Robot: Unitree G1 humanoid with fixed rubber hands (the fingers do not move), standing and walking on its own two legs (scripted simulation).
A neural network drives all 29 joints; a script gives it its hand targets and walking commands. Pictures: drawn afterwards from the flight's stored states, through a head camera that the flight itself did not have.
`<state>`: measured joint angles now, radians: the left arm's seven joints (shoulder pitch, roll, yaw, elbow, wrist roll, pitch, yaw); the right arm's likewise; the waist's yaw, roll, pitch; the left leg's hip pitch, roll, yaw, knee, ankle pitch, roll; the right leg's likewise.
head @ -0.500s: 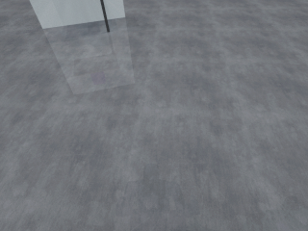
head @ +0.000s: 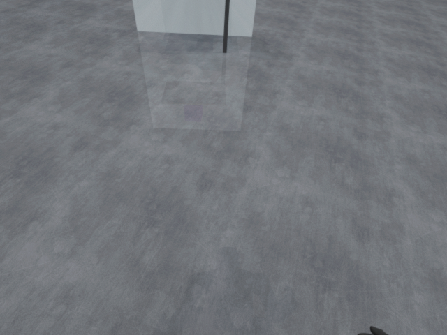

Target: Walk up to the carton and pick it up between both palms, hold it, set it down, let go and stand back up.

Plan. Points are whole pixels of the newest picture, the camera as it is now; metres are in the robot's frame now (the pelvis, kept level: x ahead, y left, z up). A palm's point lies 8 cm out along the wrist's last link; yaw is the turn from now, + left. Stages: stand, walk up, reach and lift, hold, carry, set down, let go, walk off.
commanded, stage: walk up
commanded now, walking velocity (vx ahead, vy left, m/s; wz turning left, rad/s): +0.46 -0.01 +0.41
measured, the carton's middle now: out of the picture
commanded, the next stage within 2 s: none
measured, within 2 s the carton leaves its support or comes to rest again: neither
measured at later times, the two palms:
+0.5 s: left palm (133, 216) +0.43 +0.28 -0.12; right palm out of the picture +0.13 -0.16 -0.10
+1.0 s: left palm (117, 218) +0.42 +0.32 -0.12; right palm (249, 126) +0.82 -0.01 -0.10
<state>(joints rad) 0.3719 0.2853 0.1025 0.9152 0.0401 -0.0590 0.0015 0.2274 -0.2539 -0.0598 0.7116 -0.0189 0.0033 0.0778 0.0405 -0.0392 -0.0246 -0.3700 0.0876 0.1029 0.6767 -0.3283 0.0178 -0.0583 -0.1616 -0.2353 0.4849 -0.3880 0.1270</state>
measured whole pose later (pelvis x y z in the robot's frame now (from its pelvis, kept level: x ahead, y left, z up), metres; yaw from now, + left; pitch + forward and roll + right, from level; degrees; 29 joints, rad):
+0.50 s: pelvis +0.26 +0.07 +0.00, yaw +9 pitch +2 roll -2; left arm 0.02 0.18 0.02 0.80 0.02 -0.01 -0.04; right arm 0.67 -0.15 0.02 0.96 0.01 -0.07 -0.02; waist -0.12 -0.02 0.06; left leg 0.19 -0.05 -0.04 0.24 -0.47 0.09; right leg -0.65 -0.06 -0.15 0.78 -0.09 0.03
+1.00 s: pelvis +0.59 +0.14 +0.00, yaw +11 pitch +1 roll -2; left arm 0.54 0.17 0.02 1.06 0.02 -0.10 -0.01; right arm 0.04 -0.18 0.00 0.75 -0.03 -0.04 0.06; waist 0.10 0.02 0.07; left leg -0.55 0.08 0.11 0.63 -0.02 0.02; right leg 0.08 -0.04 -0.16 0.35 -0.44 0.05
